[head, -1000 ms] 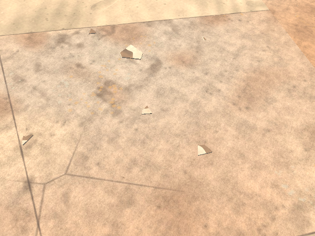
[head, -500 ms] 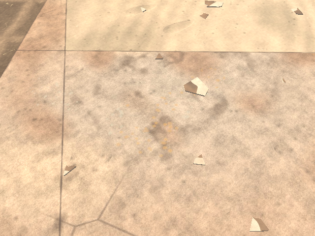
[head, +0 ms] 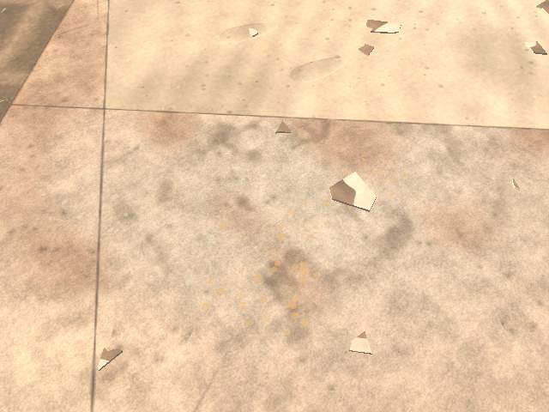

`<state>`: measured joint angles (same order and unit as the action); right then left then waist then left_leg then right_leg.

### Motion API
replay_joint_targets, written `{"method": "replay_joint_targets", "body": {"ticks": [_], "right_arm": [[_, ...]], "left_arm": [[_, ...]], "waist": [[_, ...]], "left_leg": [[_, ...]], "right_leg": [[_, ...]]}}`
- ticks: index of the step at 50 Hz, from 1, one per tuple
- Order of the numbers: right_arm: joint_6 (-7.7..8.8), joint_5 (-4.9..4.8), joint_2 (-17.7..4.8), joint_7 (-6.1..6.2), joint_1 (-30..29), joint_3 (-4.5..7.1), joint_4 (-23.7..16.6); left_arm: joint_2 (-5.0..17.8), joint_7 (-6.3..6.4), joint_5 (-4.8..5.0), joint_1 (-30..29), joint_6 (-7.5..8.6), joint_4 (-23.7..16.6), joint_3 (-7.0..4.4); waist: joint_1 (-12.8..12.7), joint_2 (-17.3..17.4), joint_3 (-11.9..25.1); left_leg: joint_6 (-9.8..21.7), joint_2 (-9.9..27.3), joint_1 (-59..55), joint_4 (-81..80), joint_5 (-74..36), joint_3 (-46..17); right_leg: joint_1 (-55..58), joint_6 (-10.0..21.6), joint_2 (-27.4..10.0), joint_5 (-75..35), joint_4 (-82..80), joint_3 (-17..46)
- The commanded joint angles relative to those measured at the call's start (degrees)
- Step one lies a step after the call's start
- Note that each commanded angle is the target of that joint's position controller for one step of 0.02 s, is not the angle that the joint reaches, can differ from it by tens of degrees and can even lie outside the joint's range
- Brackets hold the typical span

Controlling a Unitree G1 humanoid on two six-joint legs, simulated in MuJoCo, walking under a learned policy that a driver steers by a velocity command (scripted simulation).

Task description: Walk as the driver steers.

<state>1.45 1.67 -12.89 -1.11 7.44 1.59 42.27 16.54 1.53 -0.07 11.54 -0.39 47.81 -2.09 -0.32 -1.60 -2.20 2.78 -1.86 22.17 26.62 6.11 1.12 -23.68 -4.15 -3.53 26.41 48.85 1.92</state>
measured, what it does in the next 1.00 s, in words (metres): walks ahead: right foot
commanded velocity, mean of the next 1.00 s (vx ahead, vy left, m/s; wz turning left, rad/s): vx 0.18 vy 0.00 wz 0.01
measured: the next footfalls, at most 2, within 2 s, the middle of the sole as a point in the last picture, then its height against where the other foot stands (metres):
right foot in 0.10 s outside the picture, level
right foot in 1.14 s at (345, 408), level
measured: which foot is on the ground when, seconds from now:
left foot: down 0.00-1.00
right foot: up 0.00-0.08, down 0.10-0.76, up 0.78-1.00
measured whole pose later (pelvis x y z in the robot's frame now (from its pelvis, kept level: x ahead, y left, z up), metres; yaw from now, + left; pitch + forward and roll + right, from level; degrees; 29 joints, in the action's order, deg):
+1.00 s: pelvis +0.21 -0.01 +0.01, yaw +0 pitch +1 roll +0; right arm 4.1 -0.2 -11.2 0.4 25.6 1.4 60.8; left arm 14.8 -1.4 1.4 3.5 5.1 50.0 -2.6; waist 4.1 -1.2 -0.9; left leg 1.5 -1.2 -3.6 13.1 18.0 0.1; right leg -36.3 0.2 -4.5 6.8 45.1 -1.8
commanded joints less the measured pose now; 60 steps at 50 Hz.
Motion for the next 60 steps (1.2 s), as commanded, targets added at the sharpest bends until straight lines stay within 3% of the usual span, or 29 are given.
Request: {"method": "replay_joint_targets", "body": {"ticks": [1,3,5,6,7,8,10,16,24,25,27,30,34,36,37,38,39,40,41,42,45,49,53,55,56,57,58,59,60], "right_arm": [[0.46,-0.17,-7.6,0.70,-3.9,1.98,-3.0],[0.04,-0.74,-6.8,0.87,-4.1,1.58,-2.0],[-0.01,-0.35,-4.9,0.80,-0.9,0.80,0.1],[0.00,-0.30,-5.7,0.77,1.4,1.20,0.4],[-0.15,-0.27,-6.0,1.16,0.5,1.26,0.6],[-0.25,-0.50,-6.3,1.49,0.0,1.45,0.8],[-0.59,-0.63,-6.0,1.96,1.0,1.55,1.8],[-0.44,-1.13,-5.6,1.90,1.8,1.75,4.7],[-1.40,-1.51,-6.2,2.60,1.9,2.04,8.7],[-1.55,-1.59,-5.8,2.66,2.9,1.97,9.8],[-1.86,-2.22,-6.5,2.74,3.1,2.39,10.7],[-0.05,-2.78,-6.0,2.58,1.8,2.31,10.5],[3.95,-3.28,-4.3,0.88,0.9,2.13,10.1],[4.70,-3.46,-5.7,0.32,7.5,2.77,12.9],[4.94,-3.70,-9.0,0.22,13.9,4.02,15.5],[4.66,-3.74,-14.7,0.07,23.2,5.84,18.3],[4.82,-2.57,-11.5,-0.37,24.7,4.46,18.3],[5.02,-1.98,-8.6,-0.42,21.1,3.27,17.5],[5.07,-1.90,-7.2,-0.38,18.7,2.67,16.6],[4.89,-2.17,-6.6,-0.33,17.3,2.13,16.3],[3.51,-1.98,-5.1,0.65,16.1,1.05,16.0],[3.28,-1.83,-9.3,2.33,16.4,1.66,15.5],[3.55,-3.14,-10.0,2.41,18.1,2.49,16.9],[2.93,-2.69,-10.7,2.32,16.8,2.97,16.6],[2.35,-2.30,-10.4,2.28,16.3,2.93,16.4],[1.91,-1.77,-9.3,2.26,16.0,2.45,15.7],[2.26,-1.18,-3.2,1.74,22.0,0.73,14.5],[3.70,-2.07,0.0,1.31,23.8,-0.34,15.0],[4.83,-3.88,-6.4,0.97,17.2,1.36,13.4]], "left_arm": [[2.9,0.52,-0.37,7.5,-0.65,0.2,-0.75],[2.7,0.23,-1.03,6.6,-0.71,0.5,-0.71],[4.9,0.32,-2.07,4.0,-0.64,-1.1,-0.84],[8.9,0.65,-1.20,2.1,-0.67,-1.4,-1.77],[7.3,0.47,-0.82,1.1,-0.39,-0.6,-1.72],[5.0,0.36,-1.10,0.2,0.15,-0.5,-1.11],[3.4,0.16,-1.08,-0.6,1.24,-0.1,-0.59],[4.0,0.29,-0.30,1.4,1.95,2.5,-0.56],[3.5,0.34,-0.10,1.0,1.31,5.5,-0.39],[3.1,0.34,0.01,2.2,1.17,6.5,-0.38],[4.0,0.38,0.63,2.4,0.82,7.2,-0.83],[4.6,0.47,1.36,3.8,2.16,7.0,-1.08],[7.6,-0.13,1.90,6.6,4.63,8.2,-2.26],[6.3,-0.51,1.93,1.7,5.08,6.3,-2.01],[4.5,-0.74,1.79,-2.5,5.63,4.0,-1.49],[2.7,-0.75,0.98,-4.3,6.68,2.3,-1.18],[3.0,-0.87,1.26,-4.8,7.35,1.7,-1.28],[3.4,-1.36,2.62,-4.8,7.53,1.7,-1.48],[2.6,-1.83,3.22,-4.8,7.44,1.9,-1.25],[2.2,-2.09,2.96,-5.5,7.35,1.6,-1.29],[0.8,-2.82,1.56,-6.7,6.64,0.9,-1.35],[-1.6,-3.14,1.29,-15.3,6.05,-2.6,-0.01],[2.2,-3.41,1.85,-16.9,5.57,-4.2,-0.86],[4.6,-3.43,1.67,-11.7,5.64,-3.1,-2.17],[6.2,-3.24,1.70,-4.4,5.44,-0.9,-3.31],[8.3,-2.89,1.86,5.1,5.13,1.9,-4.51],[13.6,-2.60,0.43,12.8,5.02,3.5,-5.65],[12.2,-3.22,0.50,14.4,5.14,4.2,-4.80],[8.2,-3.38,0.96,9.3,5.71,3.7,-3.52]], "waist": [[-2.3,9.3,10.4],[-2.9,8.3,8.7],[-1.8,5.0,4.3],[1.1,-1.1,1.4],[0.6,-4.2,0.3],[0.6,-4.8,-0.3],[0.9,-5.1,0.4],[-0.1,-0.2,4.1],[0.0,1.8,3.9],[-0.1,1.7,5.0],[0.0,0.3,1.8],[-0.7,-1.3,-5.7],[-0.1,-8.4,-6.2],[3.6,-5.4,-3.8],[6.0,2.8,-1.6],[9.0,16.2,2.1],[8.6,16.5,3.0],[6.1,9.5,0.4],[4.8,6.4,-0.5],[3.9,4.1,-2.4],[2.7,6.1,-3.0],[3.8,6.8,-4.5],[2.2,7.6,-5.3],[-1.4,8.1,-0.9],[-5.1,8.1,3.7],[-9.2,7.1,9.1],[-7.6,-5.5,18.2],[-6.6,-14.0,24.0],[-6.2,-9.6,14.2]], "left_leg": [[9.5,12.8,-2.3,-10.2,-3.6,-10.7],[7.0,10.9,0.8,-10.2,11.4,-9.9],[1.5,7.5,3.8,-9.1,23.8,-8.9],[-0.6,4.2,2.5,-7.7,22.3,-6.0],[-1.8,2.6,-3.1,-5.0,17.2,-3.6],[-1.8,2.7,-6.3,-3.1,13.7,-3.3],[-0.8,3.0,-8.1,-1.7,8.8,-3.4],[-0.5,3.5,-10.8,0.2,-4.1,-3.1],[-0.8,3.8,-13.3,0.7,-8.7,-3.0],[-0.7,3.0,-13.7,0.8,-3.1,-2.1],[0.1,1.1,-10.3,2.1,17.4,-0.5],[1.5,1.5,-1.0,3.4,28.6,-1.9],[2.1,1.2,4.1,11.0,16.2,0.6],[3.7,1.6,-6.5,5.2,11.8,-1.2],[6.0,5.0,-17.6,-0.3,6.6,-9.2],[11.2,13.9,-33.2,-7.0,0.2,-26.8],[14.8,21.5,-37.5,-10.8,-7.0,-38.1],[14.3,22.4,-36.2,-9.4,-7.6,-34.9],[13.4,21.2,-35.1,-9.7,-7.8,-29.5],[11.9,20.0,-33.2,-11.2,-8.7,-24.6],[8.7,15.0,-25.8,-16.2,-10.7,-14.4],[7.6,11.5,-15.0,-21.1,-7.5,-6.8],[6.5,15.7,-20.8,-20.8,-10.0,-6.6],[4.9,16.1,-24.8,-12.9,-27.1,-4.8],[3.7,14.4,-23.9,-3.7,-34.8,-3.0],[2.0,11.7,-17.2,9.0,-32.3,-1.4],[-1.0,4.6,2.7,31.9,-10.1,0.6],[-1.4,-2.0,12.1,44.9,26.4,-6.4],[0.0,1.5,18.2,50.9,24.5,-8.7]], "right_leg": [[11.3,0.5,0.0,-9.4,-8.9,-0.8],[16.5,1.9,1.0,-16.6,-16.7,-1.9],[17.3,4.5,-2.8,-18.0,-23.2,2.6],[11.8,6.3,-4.1,-10.6,-23.5,3.3],[4.8,6.7,-2.7,-0.9,-25.7,3.2],[2.2,5.9,-2.2,0.2,-27.1,3.1],[3.2,4.3,-1.6,-5.9,-26.7,2.4],[9.1,4.2,-0.7,-19.3,-22.8,1.0],[10.7,4.3,0.3,-23.5,-22.9,0.1],[11.3,4.6,0.9,-18.0,-23.4,-0.6],[8.4,6.8,1.4,0.3,-24.1,0.0],[6.3,10.5,-2.2,14.1,-27.3,6.3],[12.9,16.2,-12.4,5.2,-31.4,20.7],[8.8,13.3,-8.6,-7.7,-24.7,13.8],[1.2,9.2,-1.2,-17.4,-13.0,4.0],[-12.8,4.2,5.8,-16.1,7.1,-4.4],[-22.9,4.2,6.2,5.1,18.7,0.4],[-27.0,5.9,2.8,5.1,24.6,3.3],[-29.2,7.2,0.6,1.3,26.2,2.8],[-30.5,7.6,-1.7,-3.0,23.6,1.8],[-23.3,5.8,-3.3,-12.0,12.1,-1.6],[-9.5,3.7,0.7,-24.0,-9.9,-5.7],[-6.2,6.3,1.1,-27.1,-17.3,-3.3],[0.7,8.5,3.0,-24.2,-17.2,-4.3],[9.8,9.8,4.7,-22.4,-16.7,-5.4],[23.1,11.6,3.3,-20.8,-16.1,-3.7],[44.1,18.9,-11.3,-10.7,-18.4,18.5],[47.6,23.3,-18.8,3.3,-32.0,42.3],[39.6,20.0,-16.8,7.8,-35.3,39.3]]}}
